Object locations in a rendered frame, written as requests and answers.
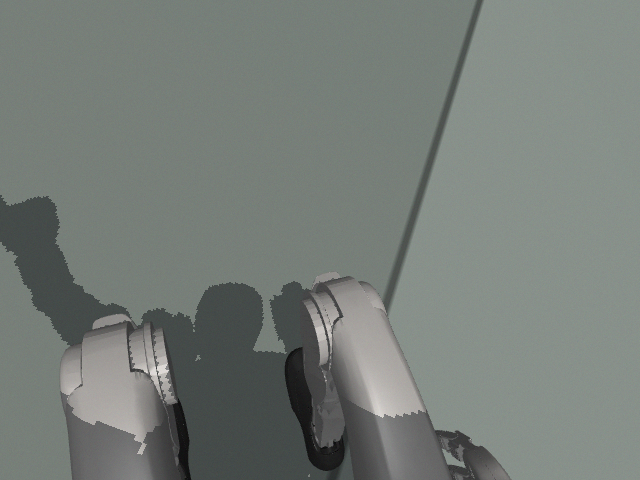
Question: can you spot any right robot foot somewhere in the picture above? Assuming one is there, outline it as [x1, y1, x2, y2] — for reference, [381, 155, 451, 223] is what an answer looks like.
[285, 347, 344, 471]

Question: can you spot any left robot foot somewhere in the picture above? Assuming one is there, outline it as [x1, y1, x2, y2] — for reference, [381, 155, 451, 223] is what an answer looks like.
[173, 398, 191, 480]

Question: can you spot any right robot hand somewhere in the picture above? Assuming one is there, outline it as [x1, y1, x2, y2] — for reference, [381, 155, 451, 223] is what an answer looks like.
[435, 430, 511, 480]

